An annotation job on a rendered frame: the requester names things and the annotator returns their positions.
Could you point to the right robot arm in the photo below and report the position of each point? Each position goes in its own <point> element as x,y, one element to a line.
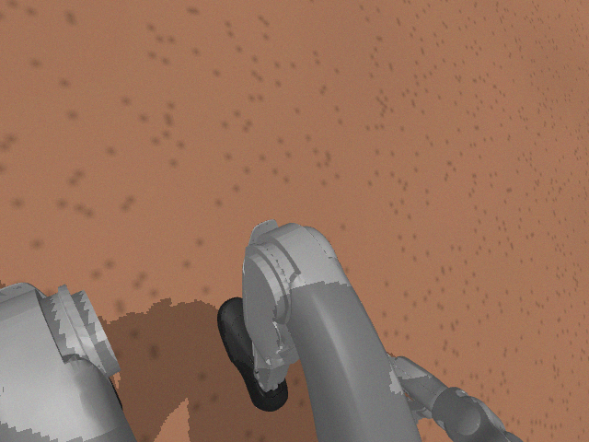
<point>468,419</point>

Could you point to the right robot hand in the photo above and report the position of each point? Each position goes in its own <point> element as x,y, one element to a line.
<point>422,386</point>

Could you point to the right robot foot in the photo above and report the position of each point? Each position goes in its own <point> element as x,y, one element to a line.
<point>238,345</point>

